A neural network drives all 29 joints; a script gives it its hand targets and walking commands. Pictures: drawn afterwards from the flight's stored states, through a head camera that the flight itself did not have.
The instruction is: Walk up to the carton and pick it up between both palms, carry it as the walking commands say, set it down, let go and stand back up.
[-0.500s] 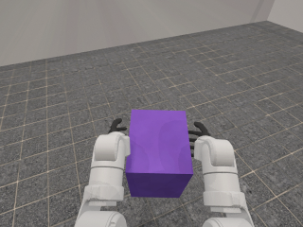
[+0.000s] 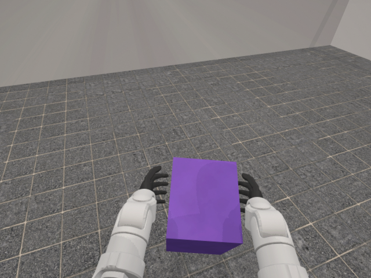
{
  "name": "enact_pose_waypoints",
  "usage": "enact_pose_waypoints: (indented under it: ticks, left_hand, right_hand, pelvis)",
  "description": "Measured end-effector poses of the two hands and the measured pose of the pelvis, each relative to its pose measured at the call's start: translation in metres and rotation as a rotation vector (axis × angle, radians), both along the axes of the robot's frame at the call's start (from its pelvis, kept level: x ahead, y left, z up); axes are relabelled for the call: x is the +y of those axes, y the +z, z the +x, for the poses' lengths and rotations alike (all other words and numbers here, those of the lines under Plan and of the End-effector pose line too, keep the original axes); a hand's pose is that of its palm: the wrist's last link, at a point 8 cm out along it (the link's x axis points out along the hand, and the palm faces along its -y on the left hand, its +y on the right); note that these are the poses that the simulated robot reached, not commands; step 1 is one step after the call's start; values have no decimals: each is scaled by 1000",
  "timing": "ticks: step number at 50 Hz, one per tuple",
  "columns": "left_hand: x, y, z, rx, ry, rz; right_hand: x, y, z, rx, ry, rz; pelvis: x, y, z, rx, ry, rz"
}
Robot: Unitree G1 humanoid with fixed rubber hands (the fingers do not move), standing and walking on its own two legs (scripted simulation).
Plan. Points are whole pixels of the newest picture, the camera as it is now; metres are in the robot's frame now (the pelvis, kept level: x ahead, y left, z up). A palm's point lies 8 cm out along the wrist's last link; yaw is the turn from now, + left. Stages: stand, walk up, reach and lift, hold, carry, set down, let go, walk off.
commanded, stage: hold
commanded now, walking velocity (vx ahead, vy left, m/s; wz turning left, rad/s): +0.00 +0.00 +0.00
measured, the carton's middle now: (198, 209) +0.31 -0.02 -0.05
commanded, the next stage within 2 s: set down in 0.14 s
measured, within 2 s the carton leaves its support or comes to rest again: neither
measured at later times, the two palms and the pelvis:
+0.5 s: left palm (143, 199) +0.29 +0.11 +0.04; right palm (247, 207) +0.27 -0.13 +0.03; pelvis -0.04 -0.02 -0.02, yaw +7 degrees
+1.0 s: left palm (154, 219) +0.31 +0.09 -0.09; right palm (242, 226) +0.29 -0.14 -0.09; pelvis -0.01 +0.00 -0.03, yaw +7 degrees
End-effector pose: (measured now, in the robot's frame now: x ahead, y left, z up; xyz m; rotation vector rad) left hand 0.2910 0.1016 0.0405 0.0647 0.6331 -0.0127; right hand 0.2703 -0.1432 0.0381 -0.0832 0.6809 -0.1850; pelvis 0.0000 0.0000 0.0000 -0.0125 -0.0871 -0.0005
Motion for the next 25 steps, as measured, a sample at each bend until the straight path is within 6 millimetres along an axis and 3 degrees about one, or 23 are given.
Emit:
enact_pose_waypoints:
  ticks: [4,10,18,25]
  left_hand:
    - [-9,8,-3,-11,-11,-2]
    - [-13,13,-10,-11,34,48]
    - [0,2,-20,30,142,105]
    - [8,-4,-5,44,97,58]
  right_hand:
    - [-7,9,-10,-9,-46,22]
    - [-6,0,-18,7,-85,89]
    - [12,-3,-11,57,-24,33]
    - [15,-11,1,66,-51,78]
  pelvis:
    - [1,-2,-15,-49,15,-3]
    - [0,-6,-35,-79,33,-10]
    - [-11,-13,-38,-75,80,-6]
    - [-17,-16,-36,-55,120,-17]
